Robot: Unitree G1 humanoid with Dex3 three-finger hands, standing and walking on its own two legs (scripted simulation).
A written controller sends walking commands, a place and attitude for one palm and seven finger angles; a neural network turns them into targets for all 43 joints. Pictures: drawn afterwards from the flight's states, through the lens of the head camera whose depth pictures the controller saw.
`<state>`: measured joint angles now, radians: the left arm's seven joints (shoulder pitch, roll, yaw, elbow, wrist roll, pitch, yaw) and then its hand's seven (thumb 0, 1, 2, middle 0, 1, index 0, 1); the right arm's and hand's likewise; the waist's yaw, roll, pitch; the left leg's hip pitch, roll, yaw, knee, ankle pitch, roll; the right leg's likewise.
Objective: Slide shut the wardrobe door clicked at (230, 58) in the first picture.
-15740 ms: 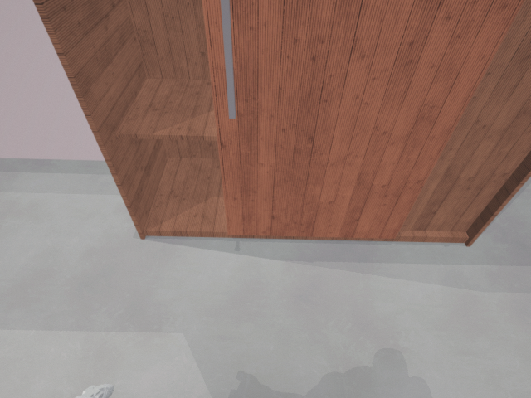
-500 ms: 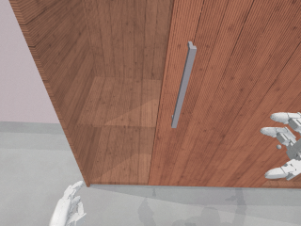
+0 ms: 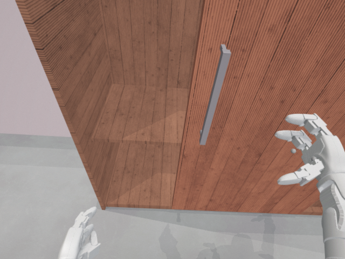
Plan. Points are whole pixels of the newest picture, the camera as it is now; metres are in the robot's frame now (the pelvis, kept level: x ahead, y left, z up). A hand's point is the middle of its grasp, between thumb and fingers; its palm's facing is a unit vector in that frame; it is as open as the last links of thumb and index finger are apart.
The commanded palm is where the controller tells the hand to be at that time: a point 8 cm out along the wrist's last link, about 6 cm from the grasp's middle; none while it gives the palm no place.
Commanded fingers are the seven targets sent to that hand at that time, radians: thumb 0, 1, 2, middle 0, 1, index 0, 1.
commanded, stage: move the hooked fingers beside the handle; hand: right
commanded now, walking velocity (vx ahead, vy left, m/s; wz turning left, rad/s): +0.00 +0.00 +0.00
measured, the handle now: (211, 101) +0.52 -0.09 +0.10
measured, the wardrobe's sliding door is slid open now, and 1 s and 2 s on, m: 0.39 0.39 0.39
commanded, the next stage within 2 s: none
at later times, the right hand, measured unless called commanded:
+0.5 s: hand (268, 131) +0.37 -0.19 +0.15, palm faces -0.02 +1.00 -0.02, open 14.0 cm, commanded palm +0.35 -0.25 +0.14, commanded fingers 0.00 0.50 -0.30 0.30 1.20 0.30 1.20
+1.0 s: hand (242, 114) +0.43 -0.15 +0.14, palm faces -0.02 +1.00 -0.02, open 14.0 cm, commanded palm +0.41 -0.20 +0.13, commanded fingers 0.00 0.50 -0.30 0.30 1.20 0.30 1.20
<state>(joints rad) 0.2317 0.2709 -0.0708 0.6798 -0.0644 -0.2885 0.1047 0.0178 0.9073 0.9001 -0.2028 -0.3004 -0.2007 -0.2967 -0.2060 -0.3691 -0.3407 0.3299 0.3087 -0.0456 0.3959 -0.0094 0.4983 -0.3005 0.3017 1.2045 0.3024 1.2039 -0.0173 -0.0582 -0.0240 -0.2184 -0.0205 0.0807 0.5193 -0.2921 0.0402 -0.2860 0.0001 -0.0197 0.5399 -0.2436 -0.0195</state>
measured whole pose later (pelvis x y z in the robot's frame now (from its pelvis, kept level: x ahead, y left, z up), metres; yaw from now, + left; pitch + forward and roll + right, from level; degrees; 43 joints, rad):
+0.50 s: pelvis +0.01 -0.01 +0.00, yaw +1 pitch +1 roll +0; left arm 0.25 0.26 -0.06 0.69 -0.06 -0.23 0.08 0.02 0.91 0.90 -0.20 -0.30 -0.20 -0.30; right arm -0.36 -0.31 -0.25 0.43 0.24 -0.04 0.25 -0.01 0.50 -0.30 0.30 1.20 0.30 1.20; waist 0.00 -0.05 -0.03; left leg -0.23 -0.01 0.06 0.52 -0.30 0.03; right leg -0.29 0.01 -0.04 0.53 -0.25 -0.03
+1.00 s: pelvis +0.01 +0.00 +0.00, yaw +1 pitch +3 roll +0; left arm 0.30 0.27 -0.04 0.72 -0.05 -0.15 0.05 0.02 0.91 0.90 -0.20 -0.30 -0.20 -0.30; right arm -0.61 -0.28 -0.20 0.73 0.19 -0.12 0.15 -0.01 0.50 -0.30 0.30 1.20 0.30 1.20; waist 0.04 -0.05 -0.04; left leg -0.29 -0.02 0.06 0.54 -0.30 0.04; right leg -0.35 0.00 -0.04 0.55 -0.26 -0.02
